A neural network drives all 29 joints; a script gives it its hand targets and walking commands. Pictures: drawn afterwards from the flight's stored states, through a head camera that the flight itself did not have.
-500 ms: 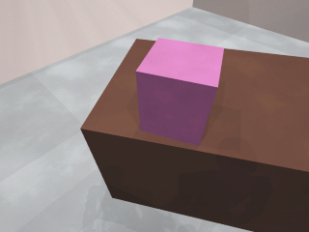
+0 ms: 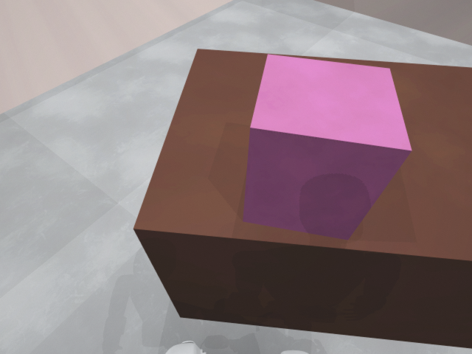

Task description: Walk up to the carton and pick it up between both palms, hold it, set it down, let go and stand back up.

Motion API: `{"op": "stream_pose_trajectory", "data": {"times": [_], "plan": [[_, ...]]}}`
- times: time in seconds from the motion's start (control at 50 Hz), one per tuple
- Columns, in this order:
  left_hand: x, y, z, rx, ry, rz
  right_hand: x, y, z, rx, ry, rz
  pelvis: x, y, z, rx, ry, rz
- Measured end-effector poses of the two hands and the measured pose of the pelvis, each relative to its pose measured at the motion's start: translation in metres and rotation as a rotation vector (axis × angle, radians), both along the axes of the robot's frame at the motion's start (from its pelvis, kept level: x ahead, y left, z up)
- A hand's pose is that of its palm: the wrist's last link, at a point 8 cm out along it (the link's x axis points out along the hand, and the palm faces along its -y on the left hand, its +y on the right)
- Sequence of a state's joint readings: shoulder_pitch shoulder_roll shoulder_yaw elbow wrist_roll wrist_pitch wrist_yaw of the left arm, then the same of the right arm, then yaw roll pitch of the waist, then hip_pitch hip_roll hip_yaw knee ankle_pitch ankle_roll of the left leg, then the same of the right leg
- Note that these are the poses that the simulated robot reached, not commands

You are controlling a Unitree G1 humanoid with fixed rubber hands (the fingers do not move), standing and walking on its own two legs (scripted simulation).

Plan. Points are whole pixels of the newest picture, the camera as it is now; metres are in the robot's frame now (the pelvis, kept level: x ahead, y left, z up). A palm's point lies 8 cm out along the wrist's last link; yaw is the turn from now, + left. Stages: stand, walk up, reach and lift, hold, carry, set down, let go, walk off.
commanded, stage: walk up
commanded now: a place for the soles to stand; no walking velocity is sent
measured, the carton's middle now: (309, 151) +0.46 -0.11 +0.08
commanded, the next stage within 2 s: none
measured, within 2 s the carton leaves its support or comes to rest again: neither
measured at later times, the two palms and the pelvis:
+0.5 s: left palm out of the picture +0.06 +0.20 -0.09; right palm out of the picture +0.04 -0.32 -0.13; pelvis -0.02 -0.04 +0.01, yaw -11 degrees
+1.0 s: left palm out of the picture +0.08 +0.21 -0.11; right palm out of the picture -0.04 -0.26 -0.12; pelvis -0.01 -0.03 +0.02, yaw -11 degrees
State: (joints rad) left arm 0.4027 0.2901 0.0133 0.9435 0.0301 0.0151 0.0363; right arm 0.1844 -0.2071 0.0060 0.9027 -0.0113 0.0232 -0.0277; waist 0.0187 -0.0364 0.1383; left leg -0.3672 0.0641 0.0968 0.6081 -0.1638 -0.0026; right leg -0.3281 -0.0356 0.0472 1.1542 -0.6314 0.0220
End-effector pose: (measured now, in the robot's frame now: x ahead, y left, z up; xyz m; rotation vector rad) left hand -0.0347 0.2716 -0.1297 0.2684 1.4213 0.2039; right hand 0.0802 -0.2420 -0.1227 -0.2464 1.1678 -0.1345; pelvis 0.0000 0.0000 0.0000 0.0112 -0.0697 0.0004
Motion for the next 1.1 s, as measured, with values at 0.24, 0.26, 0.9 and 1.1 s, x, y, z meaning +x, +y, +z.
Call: {"op": "stream_pose_trajectory", "data": {"times": [0.24,0.26,0.9,1.1], "plan": [[0.123,0.003,0.033,0.039,-0.237,-0.151,-0.014,-0.024,0.002,-0.032,-0.063,-0.095,0.003,-0.001,0.007,0.012,0.004,-0.082],[0.126,-0.001,0.034,0.038,-0.246,-0.16,-0.015,-0.03,0.001,-0.037,-0.067,-0.099,0.0,-0.005,0.006,0.013,0.008,-0.091],[0.129,-0.073,0.027,-0.089,-0.296,-0.267,-0.113,-0.023,0.002,0.072,0.079,-0.232,-0.012,-0.027,0.018,0.013,0.034,-0.189],[0.098,-0.059,0.024,-0.053,-0.17,-0.242,-0.12,-0.024,-0.001,0.076,0.133,-0.236,-0.009,-0.027,0.019,0.013,0.042,-0.188]]}}
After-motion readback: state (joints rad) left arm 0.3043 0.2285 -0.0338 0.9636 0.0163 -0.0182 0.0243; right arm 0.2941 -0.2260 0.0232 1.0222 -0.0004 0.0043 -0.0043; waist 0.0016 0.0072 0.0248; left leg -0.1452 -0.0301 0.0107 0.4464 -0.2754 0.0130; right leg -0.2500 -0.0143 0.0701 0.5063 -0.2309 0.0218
